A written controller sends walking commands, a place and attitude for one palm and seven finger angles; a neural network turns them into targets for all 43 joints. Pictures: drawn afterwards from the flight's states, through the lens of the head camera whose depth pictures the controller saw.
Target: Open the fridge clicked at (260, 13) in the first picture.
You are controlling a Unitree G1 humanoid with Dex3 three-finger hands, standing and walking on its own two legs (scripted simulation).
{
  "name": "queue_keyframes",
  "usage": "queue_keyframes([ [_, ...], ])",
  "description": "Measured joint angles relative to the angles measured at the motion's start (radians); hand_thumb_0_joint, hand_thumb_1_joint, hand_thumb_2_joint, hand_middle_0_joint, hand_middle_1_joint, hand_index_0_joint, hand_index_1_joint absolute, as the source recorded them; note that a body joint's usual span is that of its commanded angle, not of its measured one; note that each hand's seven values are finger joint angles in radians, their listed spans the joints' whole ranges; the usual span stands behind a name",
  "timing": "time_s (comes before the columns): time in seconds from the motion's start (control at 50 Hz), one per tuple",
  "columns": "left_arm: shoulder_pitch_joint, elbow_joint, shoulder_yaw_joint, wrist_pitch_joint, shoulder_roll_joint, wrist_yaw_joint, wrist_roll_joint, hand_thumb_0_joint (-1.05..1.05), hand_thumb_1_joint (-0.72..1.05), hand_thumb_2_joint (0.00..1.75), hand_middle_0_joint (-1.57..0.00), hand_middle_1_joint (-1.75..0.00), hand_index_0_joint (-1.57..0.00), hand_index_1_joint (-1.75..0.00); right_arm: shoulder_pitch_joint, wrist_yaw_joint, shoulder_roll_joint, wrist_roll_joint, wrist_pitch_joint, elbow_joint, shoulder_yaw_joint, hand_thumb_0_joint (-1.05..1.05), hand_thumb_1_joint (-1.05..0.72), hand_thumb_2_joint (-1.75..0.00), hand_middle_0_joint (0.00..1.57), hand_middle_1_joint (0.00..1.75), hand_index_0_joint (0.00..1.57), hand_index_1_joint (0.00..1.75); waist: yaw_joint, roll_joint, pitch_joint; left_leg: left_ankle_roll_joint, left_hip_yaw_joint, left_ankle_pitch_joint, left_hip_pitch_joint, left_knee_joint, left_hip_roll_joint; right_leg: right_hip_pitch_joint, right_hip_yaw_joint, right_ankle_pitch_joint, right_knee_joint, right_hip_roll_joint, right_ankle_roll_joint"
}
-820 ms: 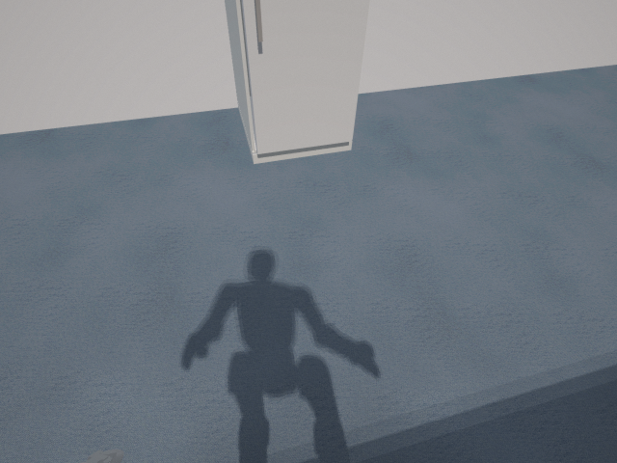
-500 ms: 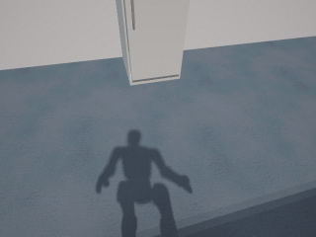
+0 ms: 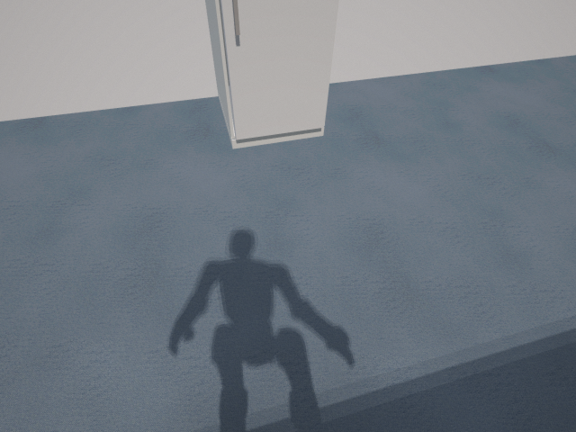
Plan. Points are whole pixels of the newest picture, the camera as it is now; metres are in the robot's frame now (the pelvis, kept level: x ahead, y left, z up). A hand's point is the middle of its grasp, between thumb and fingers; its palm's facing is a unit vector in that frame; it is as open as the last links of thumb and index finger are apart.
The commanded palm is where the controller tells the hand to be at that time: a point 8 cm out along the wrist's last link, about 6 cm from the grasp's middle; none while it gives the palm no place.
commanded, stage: stand and wait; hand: left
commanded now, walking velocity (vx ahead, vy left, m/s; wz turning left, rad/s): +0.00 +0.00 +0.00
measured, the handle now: out of the picture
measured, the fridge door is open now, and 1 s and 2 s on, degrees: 0 0 0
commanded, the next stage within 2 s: look at it before walking up in 0.02 s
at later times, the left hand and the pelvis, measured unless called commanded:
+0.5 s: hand out of the picture +0.09 +0.24 -0.16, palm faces -0.03 -0.94 -0.33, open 7.4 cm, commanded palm none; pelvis +0.01 +0.00 +0.00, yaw +0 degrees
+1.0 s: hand out of the picture +0.08 +0.25 -0.15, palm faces -0.02 -0.94 -0.33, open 7.4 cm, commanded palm none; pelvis +0.01 +0.00 +0.00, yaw +0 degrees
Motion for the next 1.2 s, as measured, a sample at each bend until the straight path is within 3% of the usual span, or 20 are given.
queue_keyframes([
  [1.2,-0.001,0.009,0.0,-0.006,-0.002,0.001,0.002,0.01,0.91,0.9,-0.21,-0.3,-0.2,-0.3,-0.025,-0.001,0.003,0.004,-0.004,0.005,0.004,0.0,-0.9,-0.9,0.2,0.3,0.2,0.3,0.005,0.001,0.005,-0.002,0.001,0.014,0.041,-0.053,0.003,0.041,0.001,0.015,-0.054,0.002,0.0],
])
